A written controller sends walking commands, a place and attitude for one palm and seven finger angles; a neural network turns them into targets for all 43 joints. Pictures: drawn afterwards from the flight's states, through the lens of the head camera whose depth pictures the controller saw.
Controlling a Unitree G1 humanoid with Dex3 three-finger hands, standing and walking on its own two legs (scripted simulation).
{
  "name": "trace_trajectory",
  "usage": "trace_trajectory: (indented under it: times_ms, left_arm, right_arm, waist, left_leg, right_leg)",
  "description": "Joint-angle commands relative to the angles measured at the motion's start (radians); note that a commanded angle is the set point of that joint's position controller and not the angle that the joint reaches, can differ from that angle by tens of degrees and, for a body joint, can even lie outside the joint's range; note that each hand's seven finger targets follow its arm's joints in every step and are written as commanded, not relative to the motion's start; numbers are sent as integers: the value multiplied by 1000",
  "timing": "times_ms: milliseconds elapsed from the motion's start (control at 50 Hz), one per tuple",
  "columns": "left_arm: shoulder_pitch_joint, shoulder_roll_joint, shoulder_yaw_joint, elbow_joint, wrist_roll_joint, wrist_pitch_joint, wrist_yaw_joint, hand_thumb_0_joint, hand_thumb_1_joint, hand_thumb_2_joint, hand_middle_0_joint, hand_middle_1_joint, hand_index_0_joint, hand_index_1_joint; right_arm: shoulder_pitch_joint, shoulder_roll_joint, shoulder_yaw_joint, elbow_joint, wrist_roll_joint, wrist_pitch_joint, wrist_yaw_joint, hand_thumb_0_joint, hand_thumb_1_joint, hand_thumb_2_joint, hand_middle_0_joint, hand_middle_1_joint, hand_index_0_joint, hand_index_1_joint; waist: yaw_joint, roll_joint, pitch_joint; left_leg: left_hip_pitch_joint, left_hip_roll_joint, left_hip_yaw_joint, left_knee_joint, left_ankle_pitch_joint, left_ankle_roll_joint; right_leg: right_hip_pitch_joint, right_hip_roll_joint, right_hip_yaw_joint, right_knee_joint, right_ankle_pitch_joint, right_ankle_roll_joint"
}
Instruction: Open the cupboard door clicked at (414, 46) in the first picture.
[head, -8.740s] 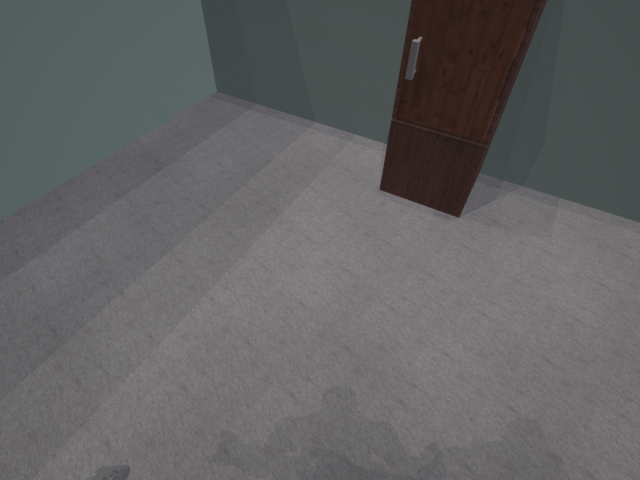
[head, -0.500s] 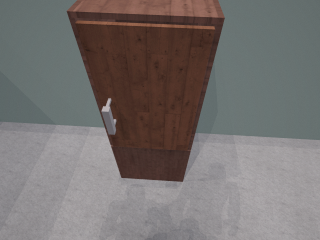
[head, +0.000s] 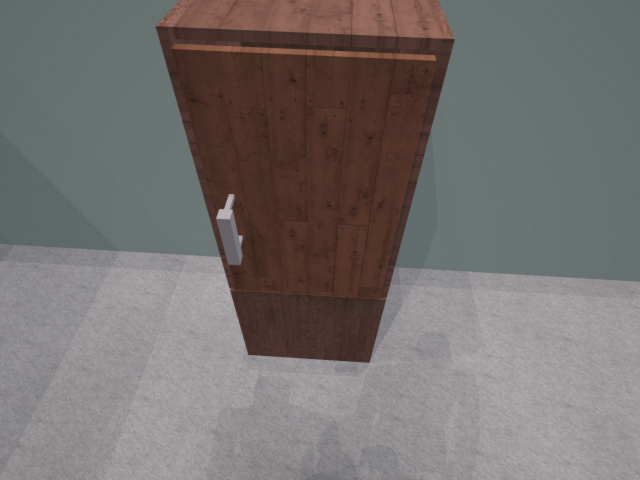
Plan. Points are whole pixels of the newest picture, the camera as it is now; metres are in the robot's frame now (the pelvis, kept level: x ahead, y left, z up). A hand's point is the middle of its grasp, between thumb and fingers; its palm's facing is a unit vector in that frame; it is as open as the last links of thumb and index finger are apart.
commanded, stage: look again from close up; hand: left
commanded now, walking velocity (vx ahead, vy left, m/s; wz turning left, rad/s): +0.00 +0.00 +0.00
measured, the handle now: (232, 229) +0.56 +0.21 -0.09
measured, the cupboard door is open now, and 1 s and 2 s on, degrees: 0 0 0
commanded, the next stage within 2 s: raise the hand with hooked fingers in 0.40 s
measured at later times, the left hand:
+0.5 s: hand out of the picture +0.02 +0.19 -0.17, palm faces +0.02 -0.98 -0.21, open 7.4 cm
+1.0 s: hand (170, 477) +0.14 +0.20 -0.10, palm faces +0.11 -0.99 -0.01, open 9.0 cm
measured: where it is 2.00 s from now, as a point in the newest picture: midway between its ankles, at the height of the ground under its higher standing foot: outside the picture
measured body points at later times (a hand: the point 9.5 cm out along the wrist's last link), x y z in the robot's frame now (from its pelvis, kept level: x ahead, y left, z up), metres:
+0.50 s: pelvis +0.01 +0.02 +0.00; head +0.01 +0.01 +0.45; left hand +0.02 +0.24 -0.15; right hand +0.00 -0.19 -0.16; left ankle +0.00 +0.11 -0.74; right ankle +0.02 -0.10 -0.74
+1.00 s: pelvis -0.01 -0.01 -0.11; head +0.06 +0.02 +0.34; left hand +0.13 +0.26 -0.09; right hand +0.26 -0.24 -0.12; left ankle +0.00 +0.11 -0.74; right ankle +0.02 -0.10 -0.74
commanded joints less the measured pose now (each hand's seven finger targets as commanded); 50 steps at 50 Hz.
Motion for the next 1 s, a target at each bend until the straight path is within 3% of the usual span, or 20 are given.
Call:
trace_trajectory:
  times_ms: [0,60,100,460,480,500,520,540,560,580,620,640,680,700,740,780,840,900,940,980]
  left_arm:
    - [-9,138,29,-59,-2,-29,4,0,900,900,-200,-300,-200,-300]
    - [8,110,23,-51,-5,-19,-1,0,900,900,-200,-300,-200,-300]
    - [27,100,21,-39,-5,-17,-3,0,900,900,-200,-300,-200,-300]
    - [11,111,26,-40,-5,-8,-3,0,900,900,-200,-300,-200,-300]
    - [77,143,21,-2,3,-11,37,0,900,900,-200,-300,-200,-300]
    - [-708,389,183,-1531,-198,-236,21,0,877,890,-202,-315,-202,-315]
    - [-251,319,154,-1266,-130,-187,47,0,853,880,-203,-330,-203,-330]
    - [-223,235,114,-1143,-152,-142,94,0,830,870,-205,-345,-205,-345]
    - [58,0,-11,-946,-163,-58,84,0,807,860,-207,-360,-207,-360]
    - [-94,35,5,-1119,-208,-92,65,0,783,850,-208,-375,-208,-375]
    - [-77,118,105,-1036,-177,-194,26,0,737,830,-212,-405,-212,-405]
    - [7,120,149,-918,-178,-241,-10,0,713,820,-213,-420,-213,-420]
    - [194,35,143,-809,-215,-374,-114,0,667,800,-217,-450,-217,-450]
    - [274,27,157,-809,-234,-448,-174,0,643,790,-218,-465,-218,-465]
    - [380,78,228,-795,-269,-571,-308,0,597,770,-222,-495,-222,-495]
    - [299,148,260,-866,-281,-684,-430,0,550,750,-225,-525,-225,-525]
    - [231,248,358,-1019,-308,-675,-460,0,480,720,-230,-570,-230,-570]
    - [79,247,371,-1252,-356,-661,-425,0,410,690,-235,-615,-235,-615]
    - [-63,260,351,-1398,-370,-685,-402,0,363,670,-238,-645,-238,-645]
    - [-55,230,305,-1424,-345,-693,-400,0,317,650,-242,-675,-242,-675]
  right_arm:
    - [101,-63,-12,-64,-5,-24,1,0,-900,-900,200,300,200,300]
    - [84,-79,-7,-68,-5,-38,-5,0,-900,-900,200,300,200,300]
    - [65,-87,-8,-71,-3,-42,-10,0,-900,-900,200,300,200,300]
    - [58,-99,-7,-13,-1,-50,-15,0,-900,-900,200,300,200,300]
    - [-38,-143,-15,-76,13,-44,-5,0,-900,-900,200,300,200,300]
    - [-52,-311,-43,-439,59,-193,-49,0,-900,-900,200,300,200,300]
    - [-139,-226,-5,-378,57,-288,-84,0,-900,-900,200,300,200,300]
    - [-129,-223,-20,-309,61,-318,-87,0,-900,-900,200,300,200,300]
    - [-88,-182,-25,-294,67,-321,-70,0,-900,-900,200,300,200,300]
    - [-110,-223,-23,-376,71,-333,-69,0,-900,-900,200,300,200,300]
    - [-109,-250,-56,-412,43,-353,-66,0,-900,-900,200,300,200,300]
    - [-103,-251,-69,-439,38,-352,-54,0,-900,-900,200,300,200,300]
    - [-130,-231,-87,-504,25,-359,-30,0,-900,-900,200,300,200,300]
    - [-142,-227,-100,-534,19,-364,-13,0,-900,-900,200,300,200,300]
    - [-156,-233,-122,-591,20,-355,27,0,-900,-900,200,300,200,300]
    - [-195,-239,-127,-636,19,-352,47,0,-900,-900,200,300,200,300]
    - [-204,-238,-132,-705,18,-324,42,0,-900,-900,200,300,200,300]
    - [-189,-222,-124,-742,24,-307,22,0,-900,-900,200,300,200,300]
    - [-157,-220,-110,-725,17,-299,2,0,-900,-900,200,300,200,300]
    - [-140,-218,-106,-699,16,-298,-15,0,-900,-900,200,300,200,300]
  waist:
    - [-48,-15,-2]
    - [-20,43,36]
    - [-4,14,56]
    - [4,-22,48]
    - [38,-156,78]
    - [-108,40,-429]
    - [-2,188,-377]
    - [-25,191,-271]
    - [-37,103,-131]
    - [-50,73,-14]
    - [-67,-62,21]
    - [-46,-112,48]
    - [16,-291,-19]
    - [46,-308,-83]
    - [93,-175,-184]
    - [71,-60,-264]
    - [98,41,-374]
    - [53,127,-450]
    - [-10,88,-428]
    - [-35,90,-436]
  left_leg:
    - [12,39,-69,-48,45,19]
    - [-78,73,-124,-145,40,37]
    - [-101,74,-126,-173,31,42]
    - [-34,69,-104,-210,109,43]
    - [-85,95,-63,-39,154,13]
    - [166,-31,-64,-120,189,22]
    - [180,-2,-32,-134,234,13]
    - [72,-1,-34,-138,112,-16]
    - [-8,-2,-69,-153,23,-9]
    - [-90,-13,-100,-128,-27,0]
    - [-187,-30,-100,-23,-64,6]
    - [-258,-45,-96,33,-70,1]
    - [-377,-50,-72,167,-57,-5]
    - [-421,-55,-57,230,-20,-8]
    - [-469,-75,-36,327,79,-27]
    - [-538,-79,-24,438,118,-29]
    - [-607,-77,-11,508,115,-12]
    - [-594,-59,-27,566,83,4]
    - [-625,-41,-56,621,47,15]
    - [-626,-26,-69,645,54,24]
  right_leg:
    - [-89,-151,164,-123,-172,-42]
    - [-22,-107,118,-50,-81,-22]
    - [9,-106,115,-45,-35,-15]
    - [46,-123,114,-56,63,-1]
    - [14,-154,133,-56,255,11]
    - [79,-45,72,10,176,8]
    - [50,-17,46,59,42,-19]
    - [-15,-19,10,64,-38,-8]
    - [-79,-19,-6,54,-46,3]
    - [-107,-27,-9,52,-55,10]
    - [-227,-21,-18,75,-130,12]
    - [-282,-21,-21,103,-173,7]
    - [-381,-12,-26,222,-234,6]
    - [-387,-10,-16,282,-194,2]
    - [-347,-15,10,406,-23,-18]
    - [-394,-27,44,510,86,-20]
    - [-421,-23,94,589,79,-18]
    - [-468,-18,121,593,28,-5]
    - [-528,-5,132,600,-20,-1]
    - [-564,-4,131,596,-29,-3]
